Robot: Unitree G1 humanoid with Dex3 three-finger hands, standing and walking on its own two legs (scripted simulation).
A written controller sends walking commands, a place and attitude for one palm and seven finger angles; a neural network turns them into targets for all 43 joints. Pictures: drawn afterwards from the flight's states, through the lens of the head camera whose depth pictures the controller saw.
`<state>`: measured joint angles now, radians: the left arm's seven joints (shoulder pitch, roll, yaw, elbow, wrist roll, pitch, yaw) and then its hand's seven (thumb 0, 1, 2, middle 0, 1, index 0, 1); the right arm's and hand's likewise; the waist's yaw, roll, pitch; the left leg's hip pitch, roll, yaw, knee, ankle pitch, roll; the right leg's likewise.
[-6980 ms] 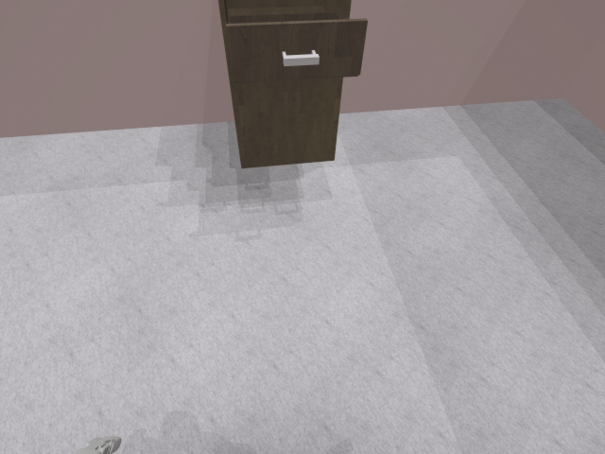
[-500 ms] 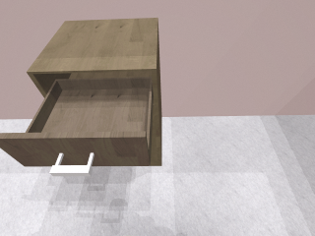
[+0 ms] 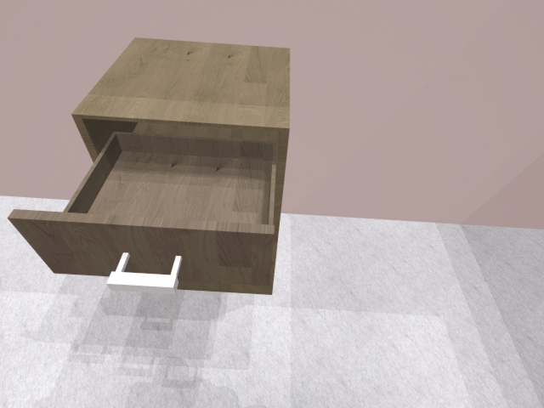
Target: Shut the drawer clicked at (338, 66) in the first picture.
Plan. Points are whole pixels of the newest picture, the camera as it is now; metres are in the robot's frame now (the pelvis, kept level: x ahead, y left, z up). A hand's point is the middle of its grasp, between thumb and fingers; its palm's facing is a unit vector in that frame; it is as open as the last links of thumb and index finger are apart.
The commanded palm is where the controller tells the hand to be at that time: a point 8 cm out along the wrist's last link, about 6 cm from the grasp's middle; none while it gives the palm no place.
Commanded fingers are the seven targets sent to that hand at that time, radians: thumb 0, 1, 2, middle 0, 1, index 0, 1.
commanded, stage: come to a stop and stand still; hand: left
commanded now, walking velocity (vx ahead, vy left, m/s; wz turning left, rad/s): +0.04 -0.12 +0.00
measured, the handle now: (147, 271) +0.35 +0.25 -0.06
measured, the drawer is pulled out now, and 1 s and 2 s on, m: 0.30 0.30 0.30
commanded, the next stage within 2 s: look again from close up in 0.12 s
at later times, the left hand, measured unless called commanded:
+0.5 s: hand out of the picture +0.04 +0.17 -0.18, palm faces +0.03 -0.98 -0.21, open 7.3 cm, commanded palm none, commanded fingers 0.00 0.90 0.90 -0.20 -0.30 -0.20 -0.30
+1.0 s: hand (125, 392) +0.15 +0.23 -0.07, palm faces +0.22 -0.96 -0.16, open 7.2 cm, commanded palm +0.10 +0.26 -0.06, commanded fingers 0.00 0.90 0.90 -0.36 -0.47 -0.36 -0.47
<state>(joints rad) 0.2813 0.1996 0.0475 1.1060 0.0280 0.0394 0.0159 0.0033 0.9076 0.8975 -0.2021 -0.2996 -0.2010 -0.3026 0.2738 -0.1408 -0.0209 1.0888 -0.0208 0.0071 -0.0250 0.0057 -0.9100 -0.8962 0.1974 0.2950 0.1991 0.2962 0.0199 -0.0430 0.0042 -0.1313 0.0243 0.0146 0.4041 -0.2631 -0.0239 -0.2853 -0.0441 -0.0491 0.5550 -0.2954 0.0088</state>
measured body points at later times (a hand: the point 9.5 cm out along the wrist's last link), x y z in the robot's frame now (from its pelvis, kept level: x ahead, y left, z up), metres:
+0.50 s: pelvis +0.03 -0.01 -0.01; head +0.04 -0.01 +0.44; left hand +0.04 +0.22 -0.17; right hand +0.04 -0.23 -0.17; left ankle -0.03 +0.14 -0.74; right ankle +0.00 -0.11 -0.74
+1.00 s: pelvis +0.00 +0.04 -0.01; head +0.00 +0.04 +0.44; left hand +0.14 +0.28 -0.06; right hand +0.08 -0.20 -0.13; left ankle -0.03 +0.14 -0.74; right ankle +0.01 -0.10 -0.74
